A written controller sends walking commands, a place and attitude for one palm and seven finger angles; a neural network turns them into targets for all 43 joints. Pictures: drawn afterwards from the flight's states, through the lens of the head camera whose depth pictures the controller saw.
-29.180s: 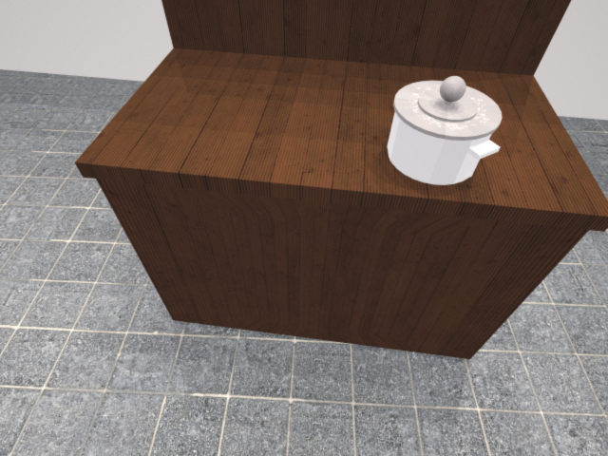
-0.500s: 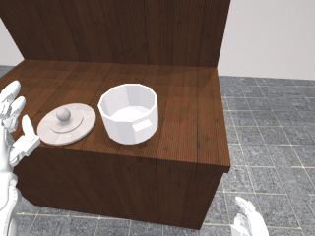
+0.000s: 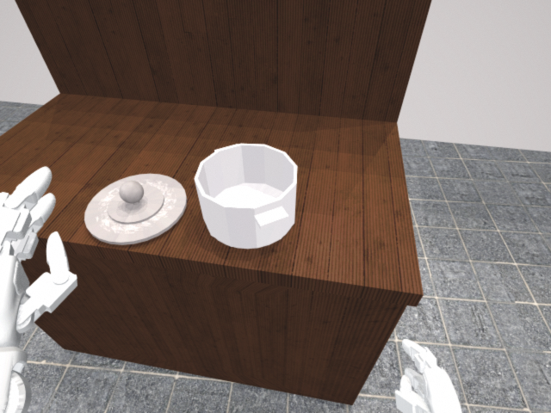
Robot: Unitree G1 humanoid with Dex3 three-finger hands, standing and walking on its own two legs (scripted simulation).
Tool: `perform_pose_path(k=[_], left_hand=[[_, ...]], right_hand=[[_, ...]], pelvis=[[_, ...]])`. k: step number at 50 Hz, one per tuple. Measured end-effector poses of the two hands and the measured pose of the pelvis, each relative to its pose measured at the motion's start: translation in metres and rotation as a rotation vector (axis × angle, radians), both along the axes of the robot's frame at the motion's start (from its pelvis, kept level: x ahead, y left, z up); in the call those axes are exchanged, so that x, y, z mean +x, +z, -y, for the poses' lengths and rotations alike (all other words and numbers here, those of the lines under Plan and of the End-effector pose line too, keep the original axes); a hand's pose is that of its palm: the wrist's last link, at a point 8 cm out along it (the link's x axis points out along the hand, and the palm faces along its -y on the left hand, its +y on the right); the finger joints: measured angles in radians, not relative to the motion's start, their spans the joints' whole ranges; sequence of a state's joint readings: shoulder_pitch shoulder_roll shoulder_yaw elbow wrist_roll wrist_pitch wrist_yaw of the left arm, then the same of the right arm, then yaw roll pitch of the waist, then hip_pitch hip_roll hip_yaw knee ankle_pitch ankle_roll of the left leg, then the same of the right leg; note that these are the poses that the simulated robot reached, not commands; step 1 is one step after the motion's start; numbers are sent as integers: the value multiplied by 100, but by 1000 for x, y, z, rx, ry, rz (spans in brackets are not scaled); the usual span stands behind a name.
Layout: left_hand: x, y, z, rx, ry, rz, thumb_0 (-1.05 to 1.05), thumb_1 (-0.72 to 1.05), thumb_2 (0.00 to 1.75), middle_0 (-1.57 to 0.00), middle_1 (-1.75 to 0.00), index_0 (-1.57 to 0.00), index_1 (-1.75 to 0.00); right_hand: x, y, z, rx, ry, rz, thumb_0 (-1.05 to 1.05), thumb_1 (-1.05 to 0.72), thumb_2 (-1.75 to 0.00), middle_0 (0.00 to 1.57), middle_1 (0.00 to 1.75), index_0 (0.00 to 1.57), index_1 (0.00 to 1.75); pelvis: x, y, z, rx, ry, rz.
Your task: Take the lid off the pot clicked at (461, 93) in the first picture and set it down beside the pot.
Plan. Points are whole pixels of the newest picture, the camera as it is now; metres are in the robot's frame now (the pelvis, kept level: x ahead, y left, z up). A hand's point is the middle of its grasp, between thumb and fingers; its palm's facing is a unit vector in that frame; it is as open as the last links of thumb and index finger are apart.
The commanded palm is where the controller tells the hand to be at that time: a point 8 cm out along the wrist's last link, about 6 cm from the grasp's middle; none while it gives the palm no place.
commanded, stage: step back with the hand held close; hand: left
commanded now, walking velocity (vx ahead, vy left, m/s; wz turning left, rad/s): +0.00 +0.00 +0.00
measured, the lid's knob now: (131, 191) +0.47 +0.37 +0.03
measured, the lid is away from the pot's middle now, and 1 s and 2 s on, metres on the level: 0.24 0.24 0.24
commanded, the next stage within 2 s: stop stepping back and stand still in 1.34 s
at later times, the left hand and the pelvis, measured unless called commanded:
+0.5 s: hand (68, 298) +0.17 +0.24 +0.18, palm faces +0.27 -0.83 -0.49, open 7.4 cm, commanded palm +0.10 +0.30 +0.20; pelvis -0.03 +0.02 -0.01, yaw -1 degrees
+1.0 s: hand (9, 362) +0.10 +0.25 +0.18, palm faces +0.39 -0.81 -0.44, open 7.4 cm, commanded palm +0.02 +0.31 +0.20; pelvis -0.10 +0.02 -0.02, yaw +2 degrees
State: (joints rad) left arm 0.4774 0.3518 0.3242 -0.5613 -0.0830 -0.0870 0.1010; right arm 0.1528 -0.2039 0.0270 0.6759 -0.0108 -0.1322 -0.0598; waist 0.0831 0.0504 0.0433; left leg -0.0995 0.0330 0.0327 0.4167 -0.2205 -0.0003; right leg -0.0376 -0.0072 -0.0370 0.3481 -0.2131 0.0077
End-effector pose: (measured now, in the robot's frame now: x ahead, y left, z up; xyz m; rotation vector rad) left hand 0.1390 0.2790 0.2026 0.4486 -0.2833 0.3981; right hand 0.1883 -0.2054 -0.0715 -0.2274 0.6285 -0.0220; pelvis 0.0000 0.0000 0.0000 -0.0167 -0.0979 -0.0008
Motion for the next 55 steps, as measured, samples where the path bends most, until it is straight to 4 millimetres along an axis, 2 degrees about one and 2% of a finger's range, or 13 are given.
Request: perform_pose_path(k=[8,14,18,23,35,47,52,55], left_hand=[[6,6,-4,38,-34,23,2,89,90,-21,-30,-21,-30],[18,-4,-4,58,-99,-36,2,89,90,-21,-30,-21,-30],[16,-9,-4,78,-141,-81,2,89,90,-21,-30,-22,-30],[2,-9,-5,109,-162,-89,2,89,90,-21,-30,-22,-30],[-50,-1,-8,124,-101,14,2,89,90,-21,-30,-22,-30],[-70,-8,-14,108,-104,87,2,89,90,-21,-30,-22,-30],[-86,-2,-9,167,-86,85,2,89,90,-21,-30,-22,-30],[-96,-1,-4,145,-94,70,2,89,90,-21,-30,-22,-30]], right_hand=[[-3,0,-2,0,-23,-25,1,-90,-90,20,30,20,30],[-18,-2,6,-21,-102,-64,1,-90,-90,20,30,20,30],[-32,-2,10,-31,-149,-86,1,-90,-90,20,30,20,30],[-50,-4,10,-37,-171,-101,1,-90,-90,20,30,20,30],[-88,-13,6,-30,-160,-77,1,-90,-90,20,30,20,30],[-129,-17,6,-66,-176,-75,1,-90,-90,20,30,20,30],[-137,-23,6,-37,-157,-91,1,-90,-90,20,30,20,30],[-141,-26,7,-35,-140,-125,1,-90,-90,20,30,20,30]], pelvis=[[-1,-1,-5,-7,-4,-49],[-7,-3,-16,2,-20,-88],[-15,-5,-20,8,-28,-101],[-28,-8,-23,9,-26,-107],[-63,-16,-23,-12,-4,-104],[-93,-23,-27,-27,9,-95],[-101,-25,-17,-12,34,-130],[-111,-21,-17,-13,26,-136]])
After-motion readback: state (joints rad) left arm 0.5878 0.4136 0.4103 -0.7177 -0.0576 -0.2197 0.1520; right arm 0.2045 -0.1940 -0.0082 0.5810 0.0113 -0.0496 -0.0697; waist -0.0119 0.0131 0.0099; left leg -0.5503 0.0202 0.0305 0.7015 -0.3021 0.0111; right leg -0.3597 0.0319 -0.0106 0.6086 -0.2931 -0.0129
